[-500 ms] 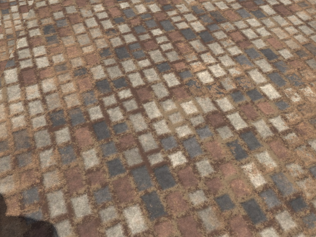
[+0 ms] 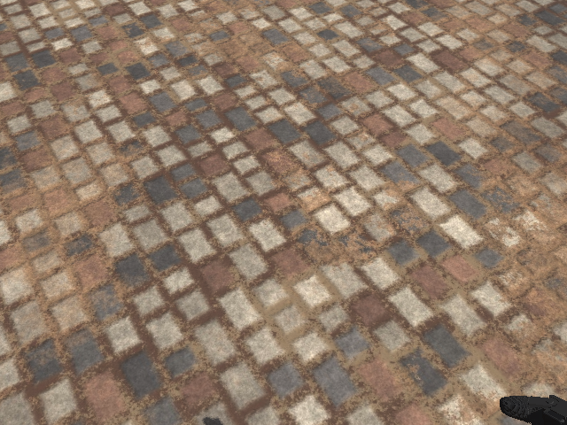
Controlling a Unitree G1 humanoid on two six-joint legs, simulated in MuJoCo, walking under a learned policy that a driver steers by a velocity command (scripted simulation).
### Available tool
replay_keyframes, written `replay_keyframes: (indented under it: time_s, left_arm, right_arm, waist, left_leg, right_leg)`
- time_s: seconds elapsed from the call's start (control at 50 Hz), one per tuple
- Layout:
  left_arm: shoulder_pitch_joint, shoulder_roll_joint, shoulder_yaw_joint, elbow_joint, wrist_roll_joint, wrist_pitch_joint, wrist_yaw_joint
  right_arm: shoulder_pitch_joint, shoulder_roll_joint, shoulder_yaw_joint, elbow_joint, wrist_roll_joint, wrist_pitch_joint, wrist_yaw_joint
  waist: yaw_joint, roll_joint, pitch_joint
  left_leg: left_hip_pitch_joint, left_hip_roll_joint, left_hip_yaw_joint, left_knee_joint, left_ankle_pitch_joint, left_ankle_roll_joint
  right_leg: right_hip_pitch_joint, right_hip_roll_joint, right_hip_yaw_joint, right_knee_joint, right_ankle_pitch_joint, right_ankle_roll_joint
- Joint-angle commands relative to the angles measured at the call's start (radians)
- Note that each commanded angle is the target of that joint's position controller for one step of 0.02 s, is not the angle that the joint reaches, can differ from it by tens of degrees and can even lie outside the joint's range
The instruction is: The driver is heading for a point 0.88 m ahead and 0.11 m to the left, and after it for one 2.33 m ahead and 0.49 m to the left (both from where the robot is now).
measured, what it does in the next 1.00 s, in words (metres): walks ahead: right foot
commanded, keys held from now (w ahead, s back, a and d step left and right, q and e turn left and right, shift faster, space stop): w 0.42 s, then w+q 0.58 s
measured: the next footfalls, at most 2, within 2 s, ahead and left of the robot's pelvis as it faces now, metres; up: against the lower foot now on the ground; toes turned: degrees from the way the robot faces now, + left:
right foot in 0.52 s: +0.42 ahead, -0.13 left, +0.00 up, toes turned -2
left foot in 1.04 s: +0.67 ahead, +0.15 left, +0.00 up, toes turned +17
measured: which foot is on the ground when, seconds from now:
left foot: down 0.00-0.52, up 0.54-1.00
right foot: down 0.00-0.00, up 0.02-0.50, down 0.52-1.00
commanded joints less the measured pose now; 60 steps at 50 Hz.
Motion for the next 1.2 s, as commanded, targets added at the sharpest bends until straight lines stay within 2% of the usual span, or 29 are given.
replay_keyframes:
  time_s: [0.02, 0.04, 0.06, 0.1, 0.14, 0.28, 0.38, 0.44, 0.48, 0.5, 0.52, 0.54, 0.56, 0.58, 0.62, 0.66, 0.74, 0.84, 0.94, 0.98, 1.02, 1.04, 1.06, 1.08, 1.1, 1.12, 1.14, 1.16, 1.2]
  left_arm:
    - [0.137, -0.036, -0.023, -0.078, -0.009, -0.025, -0.005]
    - [0.137, 0.048, -0.013, -0.062, -0.028, -0.029, -0.002]
    - [0.022, 0.116, 0.004, -0.071, -0.031, -0.028, 0.0]
    - [-0.123, 0.107, 0.002, -0.109, 0.005, -0.032, 0.002]
    - [-0.113, 0.078, 0.0, -0.109, 0.007, -0.033, -0.007]
    - [-0.248, -0.001, -0.033, -0.13, 0.011, -0.04, -0.021]
    - [-0.381, 0.005, -0.033, -0.158, -0.003, -0.052, -0.04]
    - [-0.415, 0.024, -0.025, -0.178, -0.004, -0.06, -0.053]
    - [-0.303, 0.062, -0.003, -0.151, 0.002, -0.067, -0.05]
    - [-0.164, 0.109, 0.021, -0.111, 0.01, -0.067, -0.04]
    - [0.026, 0.187, 0.043, -0.084, 0.028, -0.063, -0.026]
    - [0.064, 0.245, 0.053, -0.068, 0.032, -0.052, -0.027]
    - [0.066, 0.145, 0.031, -0.065, 0.022, -0.048, -0.026]
    - [0.008, 0.108, 0.017, -0.061, 0.014, -0.048, -0.023]
    - [-0.102, 0.053, 0.0, -0.057, 0.02, -0.055, -0.028]
    - [-0.149, 0.038, 0.001, -0.044, 0.029, -0.071, -0.03]
    - [-0.155, 0.07, 0.017, -0.001, 0.031, -0.09, -0.021]
    - [-0.117, 0.116, 0.03, 0.035, 0.023, -0.077, -0.005]
    - [-0.054, 0.155, 0.046, 0.078, -0.003, -0.043, -0.001]
    - [-0.066, 0.185, 0.054, 0.078, -0.009, -0.028, 0.004]
    - [-0.09, 0.189, 0.052, 0.07, -0.016, -0.012, 0.011]
    - [-0.07, 0.15, 0.034, 0.055, 0.005, -0.018, 0.014]
    - [0.026, 0.0, -0.014, -0.004, 0.041, -0.044, -0.001]
    - [-0.08, 0.079, -0.006, -0.01, 0.006, -0.081, -0.013]
    - [-0.177, 0.128, 0.007, -0.041, -0.03, -0.099, -0.02]
    - [-0.188, 0.113, 0.0, -0.044, -0.018, -0.109, -0.014]
    - [-0.185, 0.115, 0.005, -0.032, 0.01, -0.11, -0.007]
    - [-0.164, 0.123, 0.011, -0.027, 0.02, -0.1, -0.007]
    - [-0.145, 0.106, 0.011, -0.024, 0.029, -0.078, -0.008]
  right_arm:
    - [0.301, -0.297, -0.098, 0.013, -0.03, -0.01, -0.005]
    - [0.34, -0.228, -0.089, 0.03, 0.0, -0.006, 0.007]
    - [0.291, -0.159, -0.069, 0.019, 0.005, -0.003, 0.004]
    - [0.215, -0.111, -0.05, 0.017, -0.01, 0.008, 0.001]
    - [0.196, -0.083, -0.038, 0.026, -0.013, 0.006, -0.005]
    - [0.247, -0.147, -0.051, 0.085, 0.012, 0.016, -0.016]
    - [0.318, -0.163, -0.05, 0.135, 0.023, 0.035, -0.015]
    - [0.336, -0.176, -0.054, 0.156, 0.028, 0.051, -0.02]
    - [0.309, -0.193, -0.057, 0.157, 0.031, 0.061, -0.025]
    - [0.302, -0.176, -0.049, 0.151, 0.027, 0.061, -0.025]
    - [0.28, -0.116, -0.024, 0.115, 0.002, 0.054, -0.025]
    - [0.409, -0.011, 0.006, 0.099, 0.011, 0.037, -0.024]
    - [0.352, -0.122, -0.021, 0.115, 0.035, 0.029, -0.023]
    - [0.272, -0.158, -0.036, 0.091, 0.049, 0.027, -0.021]
    - [0.215, -0.133, -0.039, 0.082, 0.03, 0.038, -0.024]
    - [0.25, -0.09, -0.038, 0.092, 0.031, 0.063, -0.024]
    - [0.198, -0.058, -0.035, 0.062, 0.023, 0.087, -0.024]
    - [0.043, -0.029, -0.021, 0.009, 0.02, 0.076, 0.008]
    - [-0.069, -0.046, -0.025, -0.063, 0.022, 0.081, 0.034]
    - [-0.034, -0.075, -0.041, -0.075, 0.019, 0.086, 0.038]
    - [0.199, -0.15, -0.088, -0.024, 0.023, 0.093, 0.028]
    - [0.361, -0.233, -0.124, 0.014, 0.028, 0.104, 0.008]
    - [0.319, -0.343, -0.137, 0.004, 0.034, 0.095, 0.002]
    - [0.344, -0.254, -0.109, -0.032, 0.026, 0.079, 0.008]
    - [0.313, -0.2, -0.093, -0.021, 0.016, 0.064, 0.012]
    - [0.258, -0.178, -0.086, -0.024, 0.018, 0.057, 0.011]
    - [0.191, -0.145, -0.076, -0.035, 0.017, 0.057, 0.008]
    - [0.152, -0.125, -0.067, -0.053, 0.004, 0.056, 0.002]
    - [0.135, -0.128, -0.068, -0.059, 0.004, 0.053, -0.005]
  waist:
    - [-0.084, 0.259, -0.287]
    - [-0.115, 0.26, -0.268]
    - [-0.143, 0.137, -0.139]
    - [-0.127, 0.036, -0.025]
    - [-0.088, 0.085, -0.016]
    - [-0.119, 0.053, 0.011]
    - [-0.164, 0.052, 0.041]
    - [-0.151, 0.058, 0.053]
    - [-0.067, 0.058, -0.004]
    - [-0.001, 0.04, -0.099]
    - [0.077, -0.062, -0.257]
    - [0.018, -0.321, -0.379]
    - [0.059, -0.216, -0.32]
    - [0.046, -0.177, -0.178]
    - [-0.012, -0.123, -0.057]
    - [-0.061, -0.14, -0.024]
    - [-0.078, -0.092, 0.025]
    - [-0.022, -0.065, 0.064]
    - [0.002, -0.067, 0.092]
    - [-0.036, -0.099, 0.042]
    - [-0.173, -0.09, -0.092]
    - [-0.236, 0.005, -0.184]
    - [-0.102, 0.269, -0.266]
    - [-0.181, 0.136, -0.373]
    - [-0.191, 0.083, -0.23]
    - [-0.147, 0.012, -0.148]
    - [-0.105, -0.014, -0.092]
    - [-0.069, 0.011, -0.079]
    - [-0.045, 0.013, -0.064]
  left_leg:
    - [0.716, 0.355, -0.592, -0.13, -0.238, 0.262]
    - [0.745, 0.403, -0.824, -0.228, -0.533, 0.3]
    - [0.65, 0.365, -0.692, -0.241, -0.548, 0.259]
    - [0.454, 0.275, -0.44, -0.241, -0.303, 0.226]
    - [0.376, 0.217, -0.322, -0.275, -0.148, 0.214]
    - [0.36, 0.198, -0.136, -0.347, 0.057, 0.23]
    - [0.397, 0.206, -0.087, -0.323, 0.089, 0.205]
    - [0.464, 0.241, -0.111, -0.274, 0.156, 0.188]
    - [0.454, 0.218, -0.096, -0.147, 0.355, 0.16]
    - [0.384, 0.166, -0.06, 0.014, 0.406, 0.133]
    - [0.178, 0.101, -0.02, 0.315, 0.15, 0.092]
    - [-0.171, -0.042, 0.007, 0.632, -0.488, 0.035]
    - [-0.275, -0.001, -0.089, 0.749, -0.509, 0.032]
    - [-0.319, 0.038, -0.078, 0.763, -0.418, 0.035]
    - [-0.262, 0.098, -0.056, 0.693, -0.283, 0.021]
    - [-0.169, 0.122, -0.059, 0.661, -0.22, 0.008]
    - [-0.216, 0.13, -0.072, 0.557, -0.099, -0.017]
    - [-0.183, 0.113, 0.003, 0.27, 0.118, 0.003]
    - [-0.211, 0.088, 0.063, 0.144, 0.013, 0.06]
    - [-0.112, 0.03, 0.121, 0.136, -0.092, 0.098]
    - [0.218, -0.064, 0.163, 0.071, -0.086, 0.157]
    - [0.526, 0.015, -0.005, 0.051, -0.061, 0.211]
    - [0.832, 0.268, -0.585, -0.051, -0.244, 0.403]
    - [0.872, 0.325, -0.786, -0.196, -0.358, 0.424]
    - [0.781, 0.302, -0.646, -0.217, -0.282, 0.373]
    - [0.64, 0.26, -0.529, -0.211, -0.182, 0.341]
    - [0.506, 0.222, -0.433, -0.215, -0.066, 0.317]
    - [0.416, 0.197, -0.381, -0.234, 0.023, 0.311]
    - [0.327, 0.174, -0.329, -0.264, 0.12, 0.318]
  right_leg:
    - [-0.471, 0.021, -0.058, 0.577, -0.019, 0.002]
    - [-0.651, -0.01, -0.018, 0.736, -0.109, 0.014]
    - [-0.698, -0.054, -0.009, 0.789, -0.02, 0.009]
    - [-0.665, -0.116, -0.062, 0.71, 0.1, 0.004]
    - [-0.583, -0.158, -0.083, 0.611, 0.159, 0.005]
    - [-0.553, -0.172, -0.156, 0.219, 0.362, 0.04]
    - [-0.48, -0.134, -0.189, 0.033, 0.479, 0.034]
    - [-0.453, -0.12, -0.188, -0.032, 0.407, -0.002]
    - [-0.263, -0.085, -0.211, -0.1, 0.394, -0.036]
    - [-0.04, -0.095, -0.206, -0.104, 0.42, -0.065]
    - [0.265, -0.292, -0.006, -0.059, 0.451, -0.133]
    - [0.526, -0.516, 0.402, -0.144, 0.287, -0.274]
    - [0.46, -0.492, 0.445, -0.21, 0.137, -0.26]
    - [0.341, -0.458, 0.293, -0.234, 0.159, -0.221]
    - [0.124, -0.377, 0.111, -0.304, 0.276, -0.185]
    - [0.0, -0.346, 0.001, -0.373, 0.356, -0.175]
    - [-0.04, -0.347, -0.152, -0.424, 0.504, -0.18]
    - [-0.001, -0.327, -0.305, -0.434, 0.531, -0.146]
    - [0.168, -0.378, -0.359, -0.358, 0.629, -0.113]
    - [0.204, -0.379, -0.39, -0.232, 0.935, -0.089]
    - [0.127, -0.33, -0.439, 0.105, 1.102, -0.044]
    - [-0.112, -0.287, -0.441, 0.406, 0.825, 0.004]
    - [-0.565, -0.078, -0.344, 0.754, -0.097, 0.068]
    - [-0.667, -0.068, -0.116, 0.849, -0.137, 0.051]
    - [-0.741, -0.11, -0.112, 0.831, -0.039, 0.027]
    - [-0.709, -0.153, -0.115, 0.749, 0.048, 0.016]
    - [-0.643, -0.183, -0.115, 0.661, 0.098, 0.022]
    - [-0.569, -0.202, -0.106, 0.618, 0.134, 0.028]
    - [-0.516, -0.199, -0.122, 0.548, 0.162, 0.055]
Over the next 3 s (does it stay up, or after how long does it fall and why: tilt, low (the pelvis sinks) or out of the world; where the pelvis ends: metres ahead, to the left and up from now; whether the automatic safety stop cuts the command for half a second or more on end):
stays up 1.58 0.26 0.00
